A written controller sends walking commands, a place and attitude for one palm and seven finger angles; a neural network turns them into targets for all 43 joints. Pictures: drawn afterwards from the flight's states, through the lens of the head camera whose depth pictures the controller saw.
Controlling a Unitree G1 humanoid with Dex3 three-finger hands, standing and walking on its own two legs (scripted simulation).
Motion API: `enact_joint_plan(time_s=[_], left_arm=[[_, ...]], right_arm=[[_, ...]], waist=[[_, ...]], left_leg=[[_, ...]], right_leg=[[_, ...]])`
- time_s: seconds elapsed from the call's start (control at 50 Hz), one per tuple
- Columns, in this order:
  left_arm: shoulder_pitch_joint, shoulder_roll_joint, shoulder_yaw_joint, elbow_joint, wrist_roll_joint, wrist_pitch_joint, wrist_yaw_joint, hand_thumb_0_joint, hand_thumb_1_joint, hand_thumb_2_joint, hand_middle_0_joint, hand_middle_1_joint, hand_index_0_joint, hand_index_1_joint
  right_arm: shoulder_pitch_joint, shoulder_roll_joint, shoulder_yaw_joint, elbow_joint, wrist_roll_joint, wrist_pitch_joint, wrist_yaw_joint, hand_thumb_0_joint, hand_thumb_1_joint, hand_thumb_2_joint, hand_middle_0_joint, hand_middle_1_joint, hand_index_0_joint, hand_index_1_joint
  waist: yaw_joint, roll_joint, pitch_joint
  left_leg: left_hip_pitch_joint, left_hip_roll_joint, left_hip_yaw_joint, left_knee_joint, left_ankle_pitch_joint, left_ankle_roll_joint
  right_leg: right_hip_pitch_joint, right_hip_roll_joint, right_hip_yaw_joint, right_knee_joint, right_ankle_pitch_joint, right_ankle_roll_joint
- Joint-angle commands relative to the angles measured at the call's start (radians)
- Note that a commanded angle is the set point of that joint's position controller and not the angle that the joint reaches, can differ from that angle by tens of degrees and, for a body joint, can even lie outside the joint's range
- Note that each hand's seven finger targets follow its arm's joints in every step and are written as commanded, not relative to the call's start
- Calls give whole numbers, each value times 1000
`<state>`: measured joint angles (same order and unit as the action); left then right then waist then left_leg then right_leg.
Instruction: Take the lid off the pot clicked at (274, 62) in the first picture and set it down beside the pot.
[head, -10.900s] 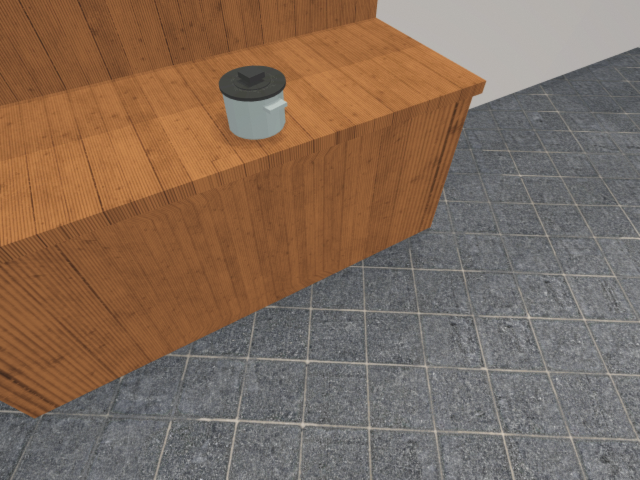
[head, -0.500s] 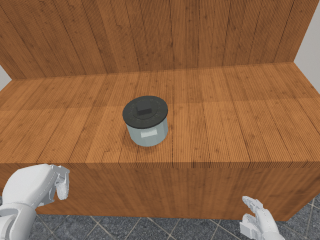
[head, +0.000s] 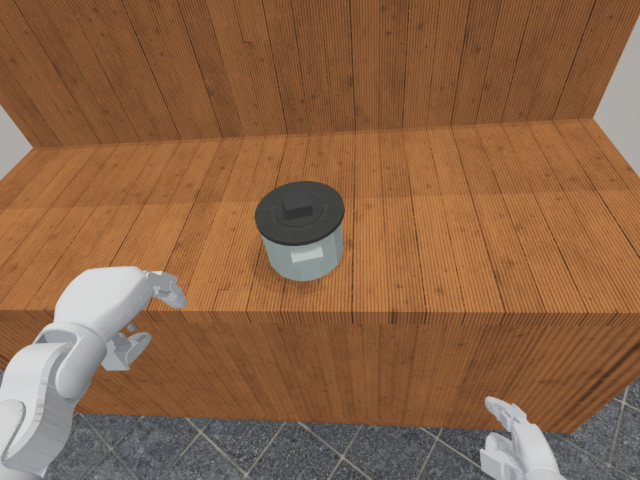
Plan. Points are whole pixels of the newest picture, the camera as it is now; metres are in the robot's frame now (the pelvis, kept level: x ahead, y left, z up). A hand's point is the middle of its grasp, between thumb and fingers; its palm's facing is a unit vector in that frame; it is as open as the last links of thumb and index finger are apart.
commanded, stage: reach forward and open the fingers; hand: left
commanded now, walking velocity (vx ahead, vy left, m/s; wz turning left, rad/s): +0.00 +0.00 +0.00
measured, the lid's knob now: (297, 202) +0.54 +0.11 +0.04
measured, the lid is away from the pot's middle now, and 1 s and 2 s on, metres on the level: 0.00 0.00 0.00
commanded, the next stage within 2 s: move the open hand above the knob in 0.32 s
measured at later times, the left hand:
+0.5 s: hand (145, 280) +0.31 +0.25 +0.12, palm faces -0.15 -0.06 -0.99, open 10.1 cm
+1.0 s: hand (202, 246) +0.37 +0.20 +0.12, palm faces -0.19 -0.06 -0.98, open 10.1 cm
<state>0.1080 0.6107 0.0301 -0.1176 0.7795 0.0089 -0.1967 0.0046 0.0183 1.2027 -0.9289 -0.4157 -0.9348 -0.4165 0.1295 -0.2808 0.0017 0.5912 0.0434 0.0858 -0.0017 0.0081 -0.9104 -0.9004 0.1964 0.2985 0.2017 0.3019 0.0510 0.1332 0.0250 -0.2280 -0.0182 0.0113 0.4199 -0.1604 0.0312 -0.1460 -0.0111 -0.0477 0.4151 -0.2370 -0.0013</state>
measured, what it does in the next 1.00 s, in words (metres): stands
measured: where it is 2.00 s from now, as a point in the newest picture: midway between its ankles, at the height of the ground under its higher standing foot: outside the picture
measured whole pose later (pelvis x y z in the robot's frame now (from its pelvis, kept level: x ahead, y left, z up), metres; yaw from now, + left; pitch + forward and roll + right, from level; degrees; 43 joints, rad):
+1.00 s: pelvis +0.01 +0.00 +0.00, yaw +0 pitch +1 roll +1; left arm -0.38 0.53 -0.18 0.15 0.83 0.20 -0.29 0.00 -0.28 1.38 -0.83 -0.08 -0.84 -0.08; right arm 0.12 -0.29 0.02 0.59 0.07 0.12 0.03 0.01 -0.91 -0.90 0.20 0.30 0.20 0.30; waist 0.02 0.12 0.00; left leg -0.28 -0.03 0.01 0.46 -0.19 0.03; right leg -0.21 -0.03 -0.05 0.50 -0.30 0.00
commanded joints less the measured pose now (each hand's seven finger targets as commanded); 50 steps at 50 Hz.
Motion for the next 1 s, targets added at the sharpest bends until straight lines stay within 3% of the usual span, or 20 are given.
enact_joint_plan(time_s=[0.0, 0.06, 0.14, 0.18, 0.28, 0.3, 0.38, 0.46, 0.5, 0.54, 0.58, 0.62, 0.64, 0.66, 0.68, 0.7, 0.78, 0.84, 0.92, 0.98], left_arm=[[-232, 237, 151, -171, 8, 4, 38, 0, -261, 1314, -811, -81, -811, -81], [-272, 227, 134, -127, 9, 26, 34, 0, -265, 1324, -813, -81, -813, -81], [-360, 242, 123, -141, 19, 33, 26, 0, -271, 1339, -815, -81, -815, -81], [-375, 278, 158, -168, 33, 35, 30, 0, -273, 1345, -816, -81, -816, -81], [-411, 249, 129, -115, 31, 65, 16, 0, -278, 1360, -818, -81, -818, -81], [-451, 218, 83, -121, 32, 66, 8, 0, -280, 1363, -818, -81, -818, -81], [-476, 283, 140, -127, 42, 78, 4, 0, -284, 1374, -820, -81, -820, -81], [-532, 183, 16, -53, 22, 146, -39, 0, -285, 1377, -820, -81, -820, -81], [-593, 160, -27, -104, 30, 154, -59, 0, -285, 1377, -820, -81, -820, -81], [-639, 178, -25, -116, 44, 151, -61, 0, -285, 1377, -820, -81, -820, -81], [-651, 255, 55, -93, 61, 151, -52, 0, -285, 1377, -820, -81, -820, -81], [-667, 229, 32, -15, 64, 152, -49, 0, -285, 1377, -820, -81, -820, -81], [-682, 218, 23, -12, 65, 154, -44, 0, -285, 1377, -820, -81, -820, -81], [-682, 171, -18, 0, 59, 161, -42, 0, -285, 1377, -820, -81, -820, -81], [-682, 188, 7, 5, 62, 172, -40, 0, -285, 1377, -820, -81, -820, -81], [-692, 153, -34, 47, 60, 179, -44, 0, -285, 1377, -820, -81, -820, -81], [-752, 183, -19, 10, 65, 189, -45, 0, -285, 1377, -820, -81, -820, -81], [-800, 153, -61, 74, 66, 194, -53, 0, -285, 1377, -820, -81, -820, -81], [-836, 201, -19, 86, 65, 185, -54, 0, -285, 1377, -820, -81, -820, -81], [-881, 130, -81, 128, 66, 196, -57, 0, -285, 1377, -820, -81, -820, -81]], right_arm=[[-174, -90, -28, -184, 4, -54, 5, 0, -900, -900, 200, 300, 200, 300], [-164, -100, -30, -178, 7, -42, 8, 0, -900, -900, 200, 300, 200, 300], [-168, -99, -28, -179, 8, -43, 4, 0, -900, -900, 200, 300, 200, 300], [-174, -95, -27, -189, 8, -51, 9, 0, -900, -900, 200, 300, 200, 300], [-170, -99, -26, -187, 12, -37, 16, 0, -900, -900, 200, 300, 200, 300], [-169, -95, -21, -179, 9, -34, 15, 0, -900, -900, 200, 300, 200, 300], [-168, -104, -25, -186, 10, -33, 19, 0, -900, -900, 200, 300, 200, 300], [-166, -105, -23, -183, 17, -23, 26, 0, -900, -900, 200, 300, 200, 300], [-176, -96, -20, -195, 18, -28, 29, 0, -900, -900, 200, 300, 200, 300], [-169, -101, -23, -186, 16, -29, 26, 0, -900, -900, 200, 300, 200, 300], [-167, -103, -21, -183, 16, -33, 28, 0, -900, -900, 200, 300, 200, 300], [-151, -98, -15, -168, 17, -26, 26, 0, -900, -900, 200, 300, 200, 300], [-154, -100, -14, -168, 18, -24, 28, 0, -900, -900, 200, 300, 200, 300], [-158, -94, -13, -173, 19, -23, 29, 0, -900, -900, 200, 300, 200, 300], [-164, -97, -16, -180, 21, -24, 34, 0, -900, -900, 200, 300, 200, 300], [-159, -92, -10, -173, 22, -20, 33, 0, -900, -900, 200, 300, 200, 300], [-172, -96, -14, -186, 23, -21, 34, 0, -900, -900, 200, 300, 200, 300], [-156, -96, -13, -170, 26, -13, 26, 0, -900, -900, 200, 300, 200, 300], [-146, -99, -17, -167, 27, -14, 22, 0, -900, -900, 200, 300, 200, 300], [-146, -96, -17, -164, 32, -6, 25, 0, -900, -900, 200, 300, 200, 300]], waist=[[6, -58, -207], [1, -83, -165], [-2, -62, -205], [5, -39, -234], [-2, -55, -219], [-11, -51, -246], [-2, -52, -259], [-20, -83, -245], [-23, -79, -280], [-26, -63, -286], [-15, -71, -287], [-18, -102, -272], [-15, -80, -278], [-16, -83, -276], [-16, -84, -271], [-21, -107, -277], [-24, -92, -309], [-36, -96, -298], [-29, -113, -335], [-47, -133, -301]], left_leg=[[136, -3, -27, -55, 91, 18], [122, 1, -38, -69, 66, 14], [139, 3, -44, -68, 70, 15], [159, 4, -52, -54, 103, 15], [147, 3, -46, -48, 116, 12], [157, 4, -43, -54, 127, 11], [161, 3, -50, -37, 155, 12], [149, -7, -56, -38, 156, 8], [167, -10, -56, -31, 158, 13], [180, -10, -67, -28, 167, 11], [166, -10, -63, -17, 163, 12], [146, -11, -55, -24, 161, 9], [144, -13, -55, -24, 161, 7], [145, -17, -51, -21, 162, 9], [138, -12, -48, -13, 152, 10], [130, -17, -41, -18, 145, 9], [134, -23, -39, 4, 153, 15], [128, -26, -34, 0, 138, 15], [125, -29, -25, 13, 161, 21], [112, -25, -26, 17, 146, 21]], right_leg=[[-19, 14, 5, -77, 79, -17], [-50, 17, -2, -85, 60, -16], [-41, 16, 1, -74, 56, -19], [-33, 24, 7, -57, 82, -27], [-43, 25, 4, -52, 102, -28], [-38, 20, -4, -50, 104, -25], [-31, 25, 4, -39, 135, -31], [-49, 21, -8, -30, 151, -22], [-39, 21, -8, -21, 145, -24], [-50, 22, -7, -18, 152, -25], [-39, 27, 2, -11, 154, -32], [-40, 23, -6, -9, 154, -26], [-40, 23, -6, -5, 153, -28], [-47, 21, -7, -4, 158, -27], [-49, 24, -1, 0, 156, -32], [-45, 23, -7, 2, 147, -27], [-32, 21, 11, 9, 184, -28], [-51, 18, 5, 8, 176, -22], [-19, 13, 13, 18, 218, -20], [-53, 15, 11, 16, 212, -21]])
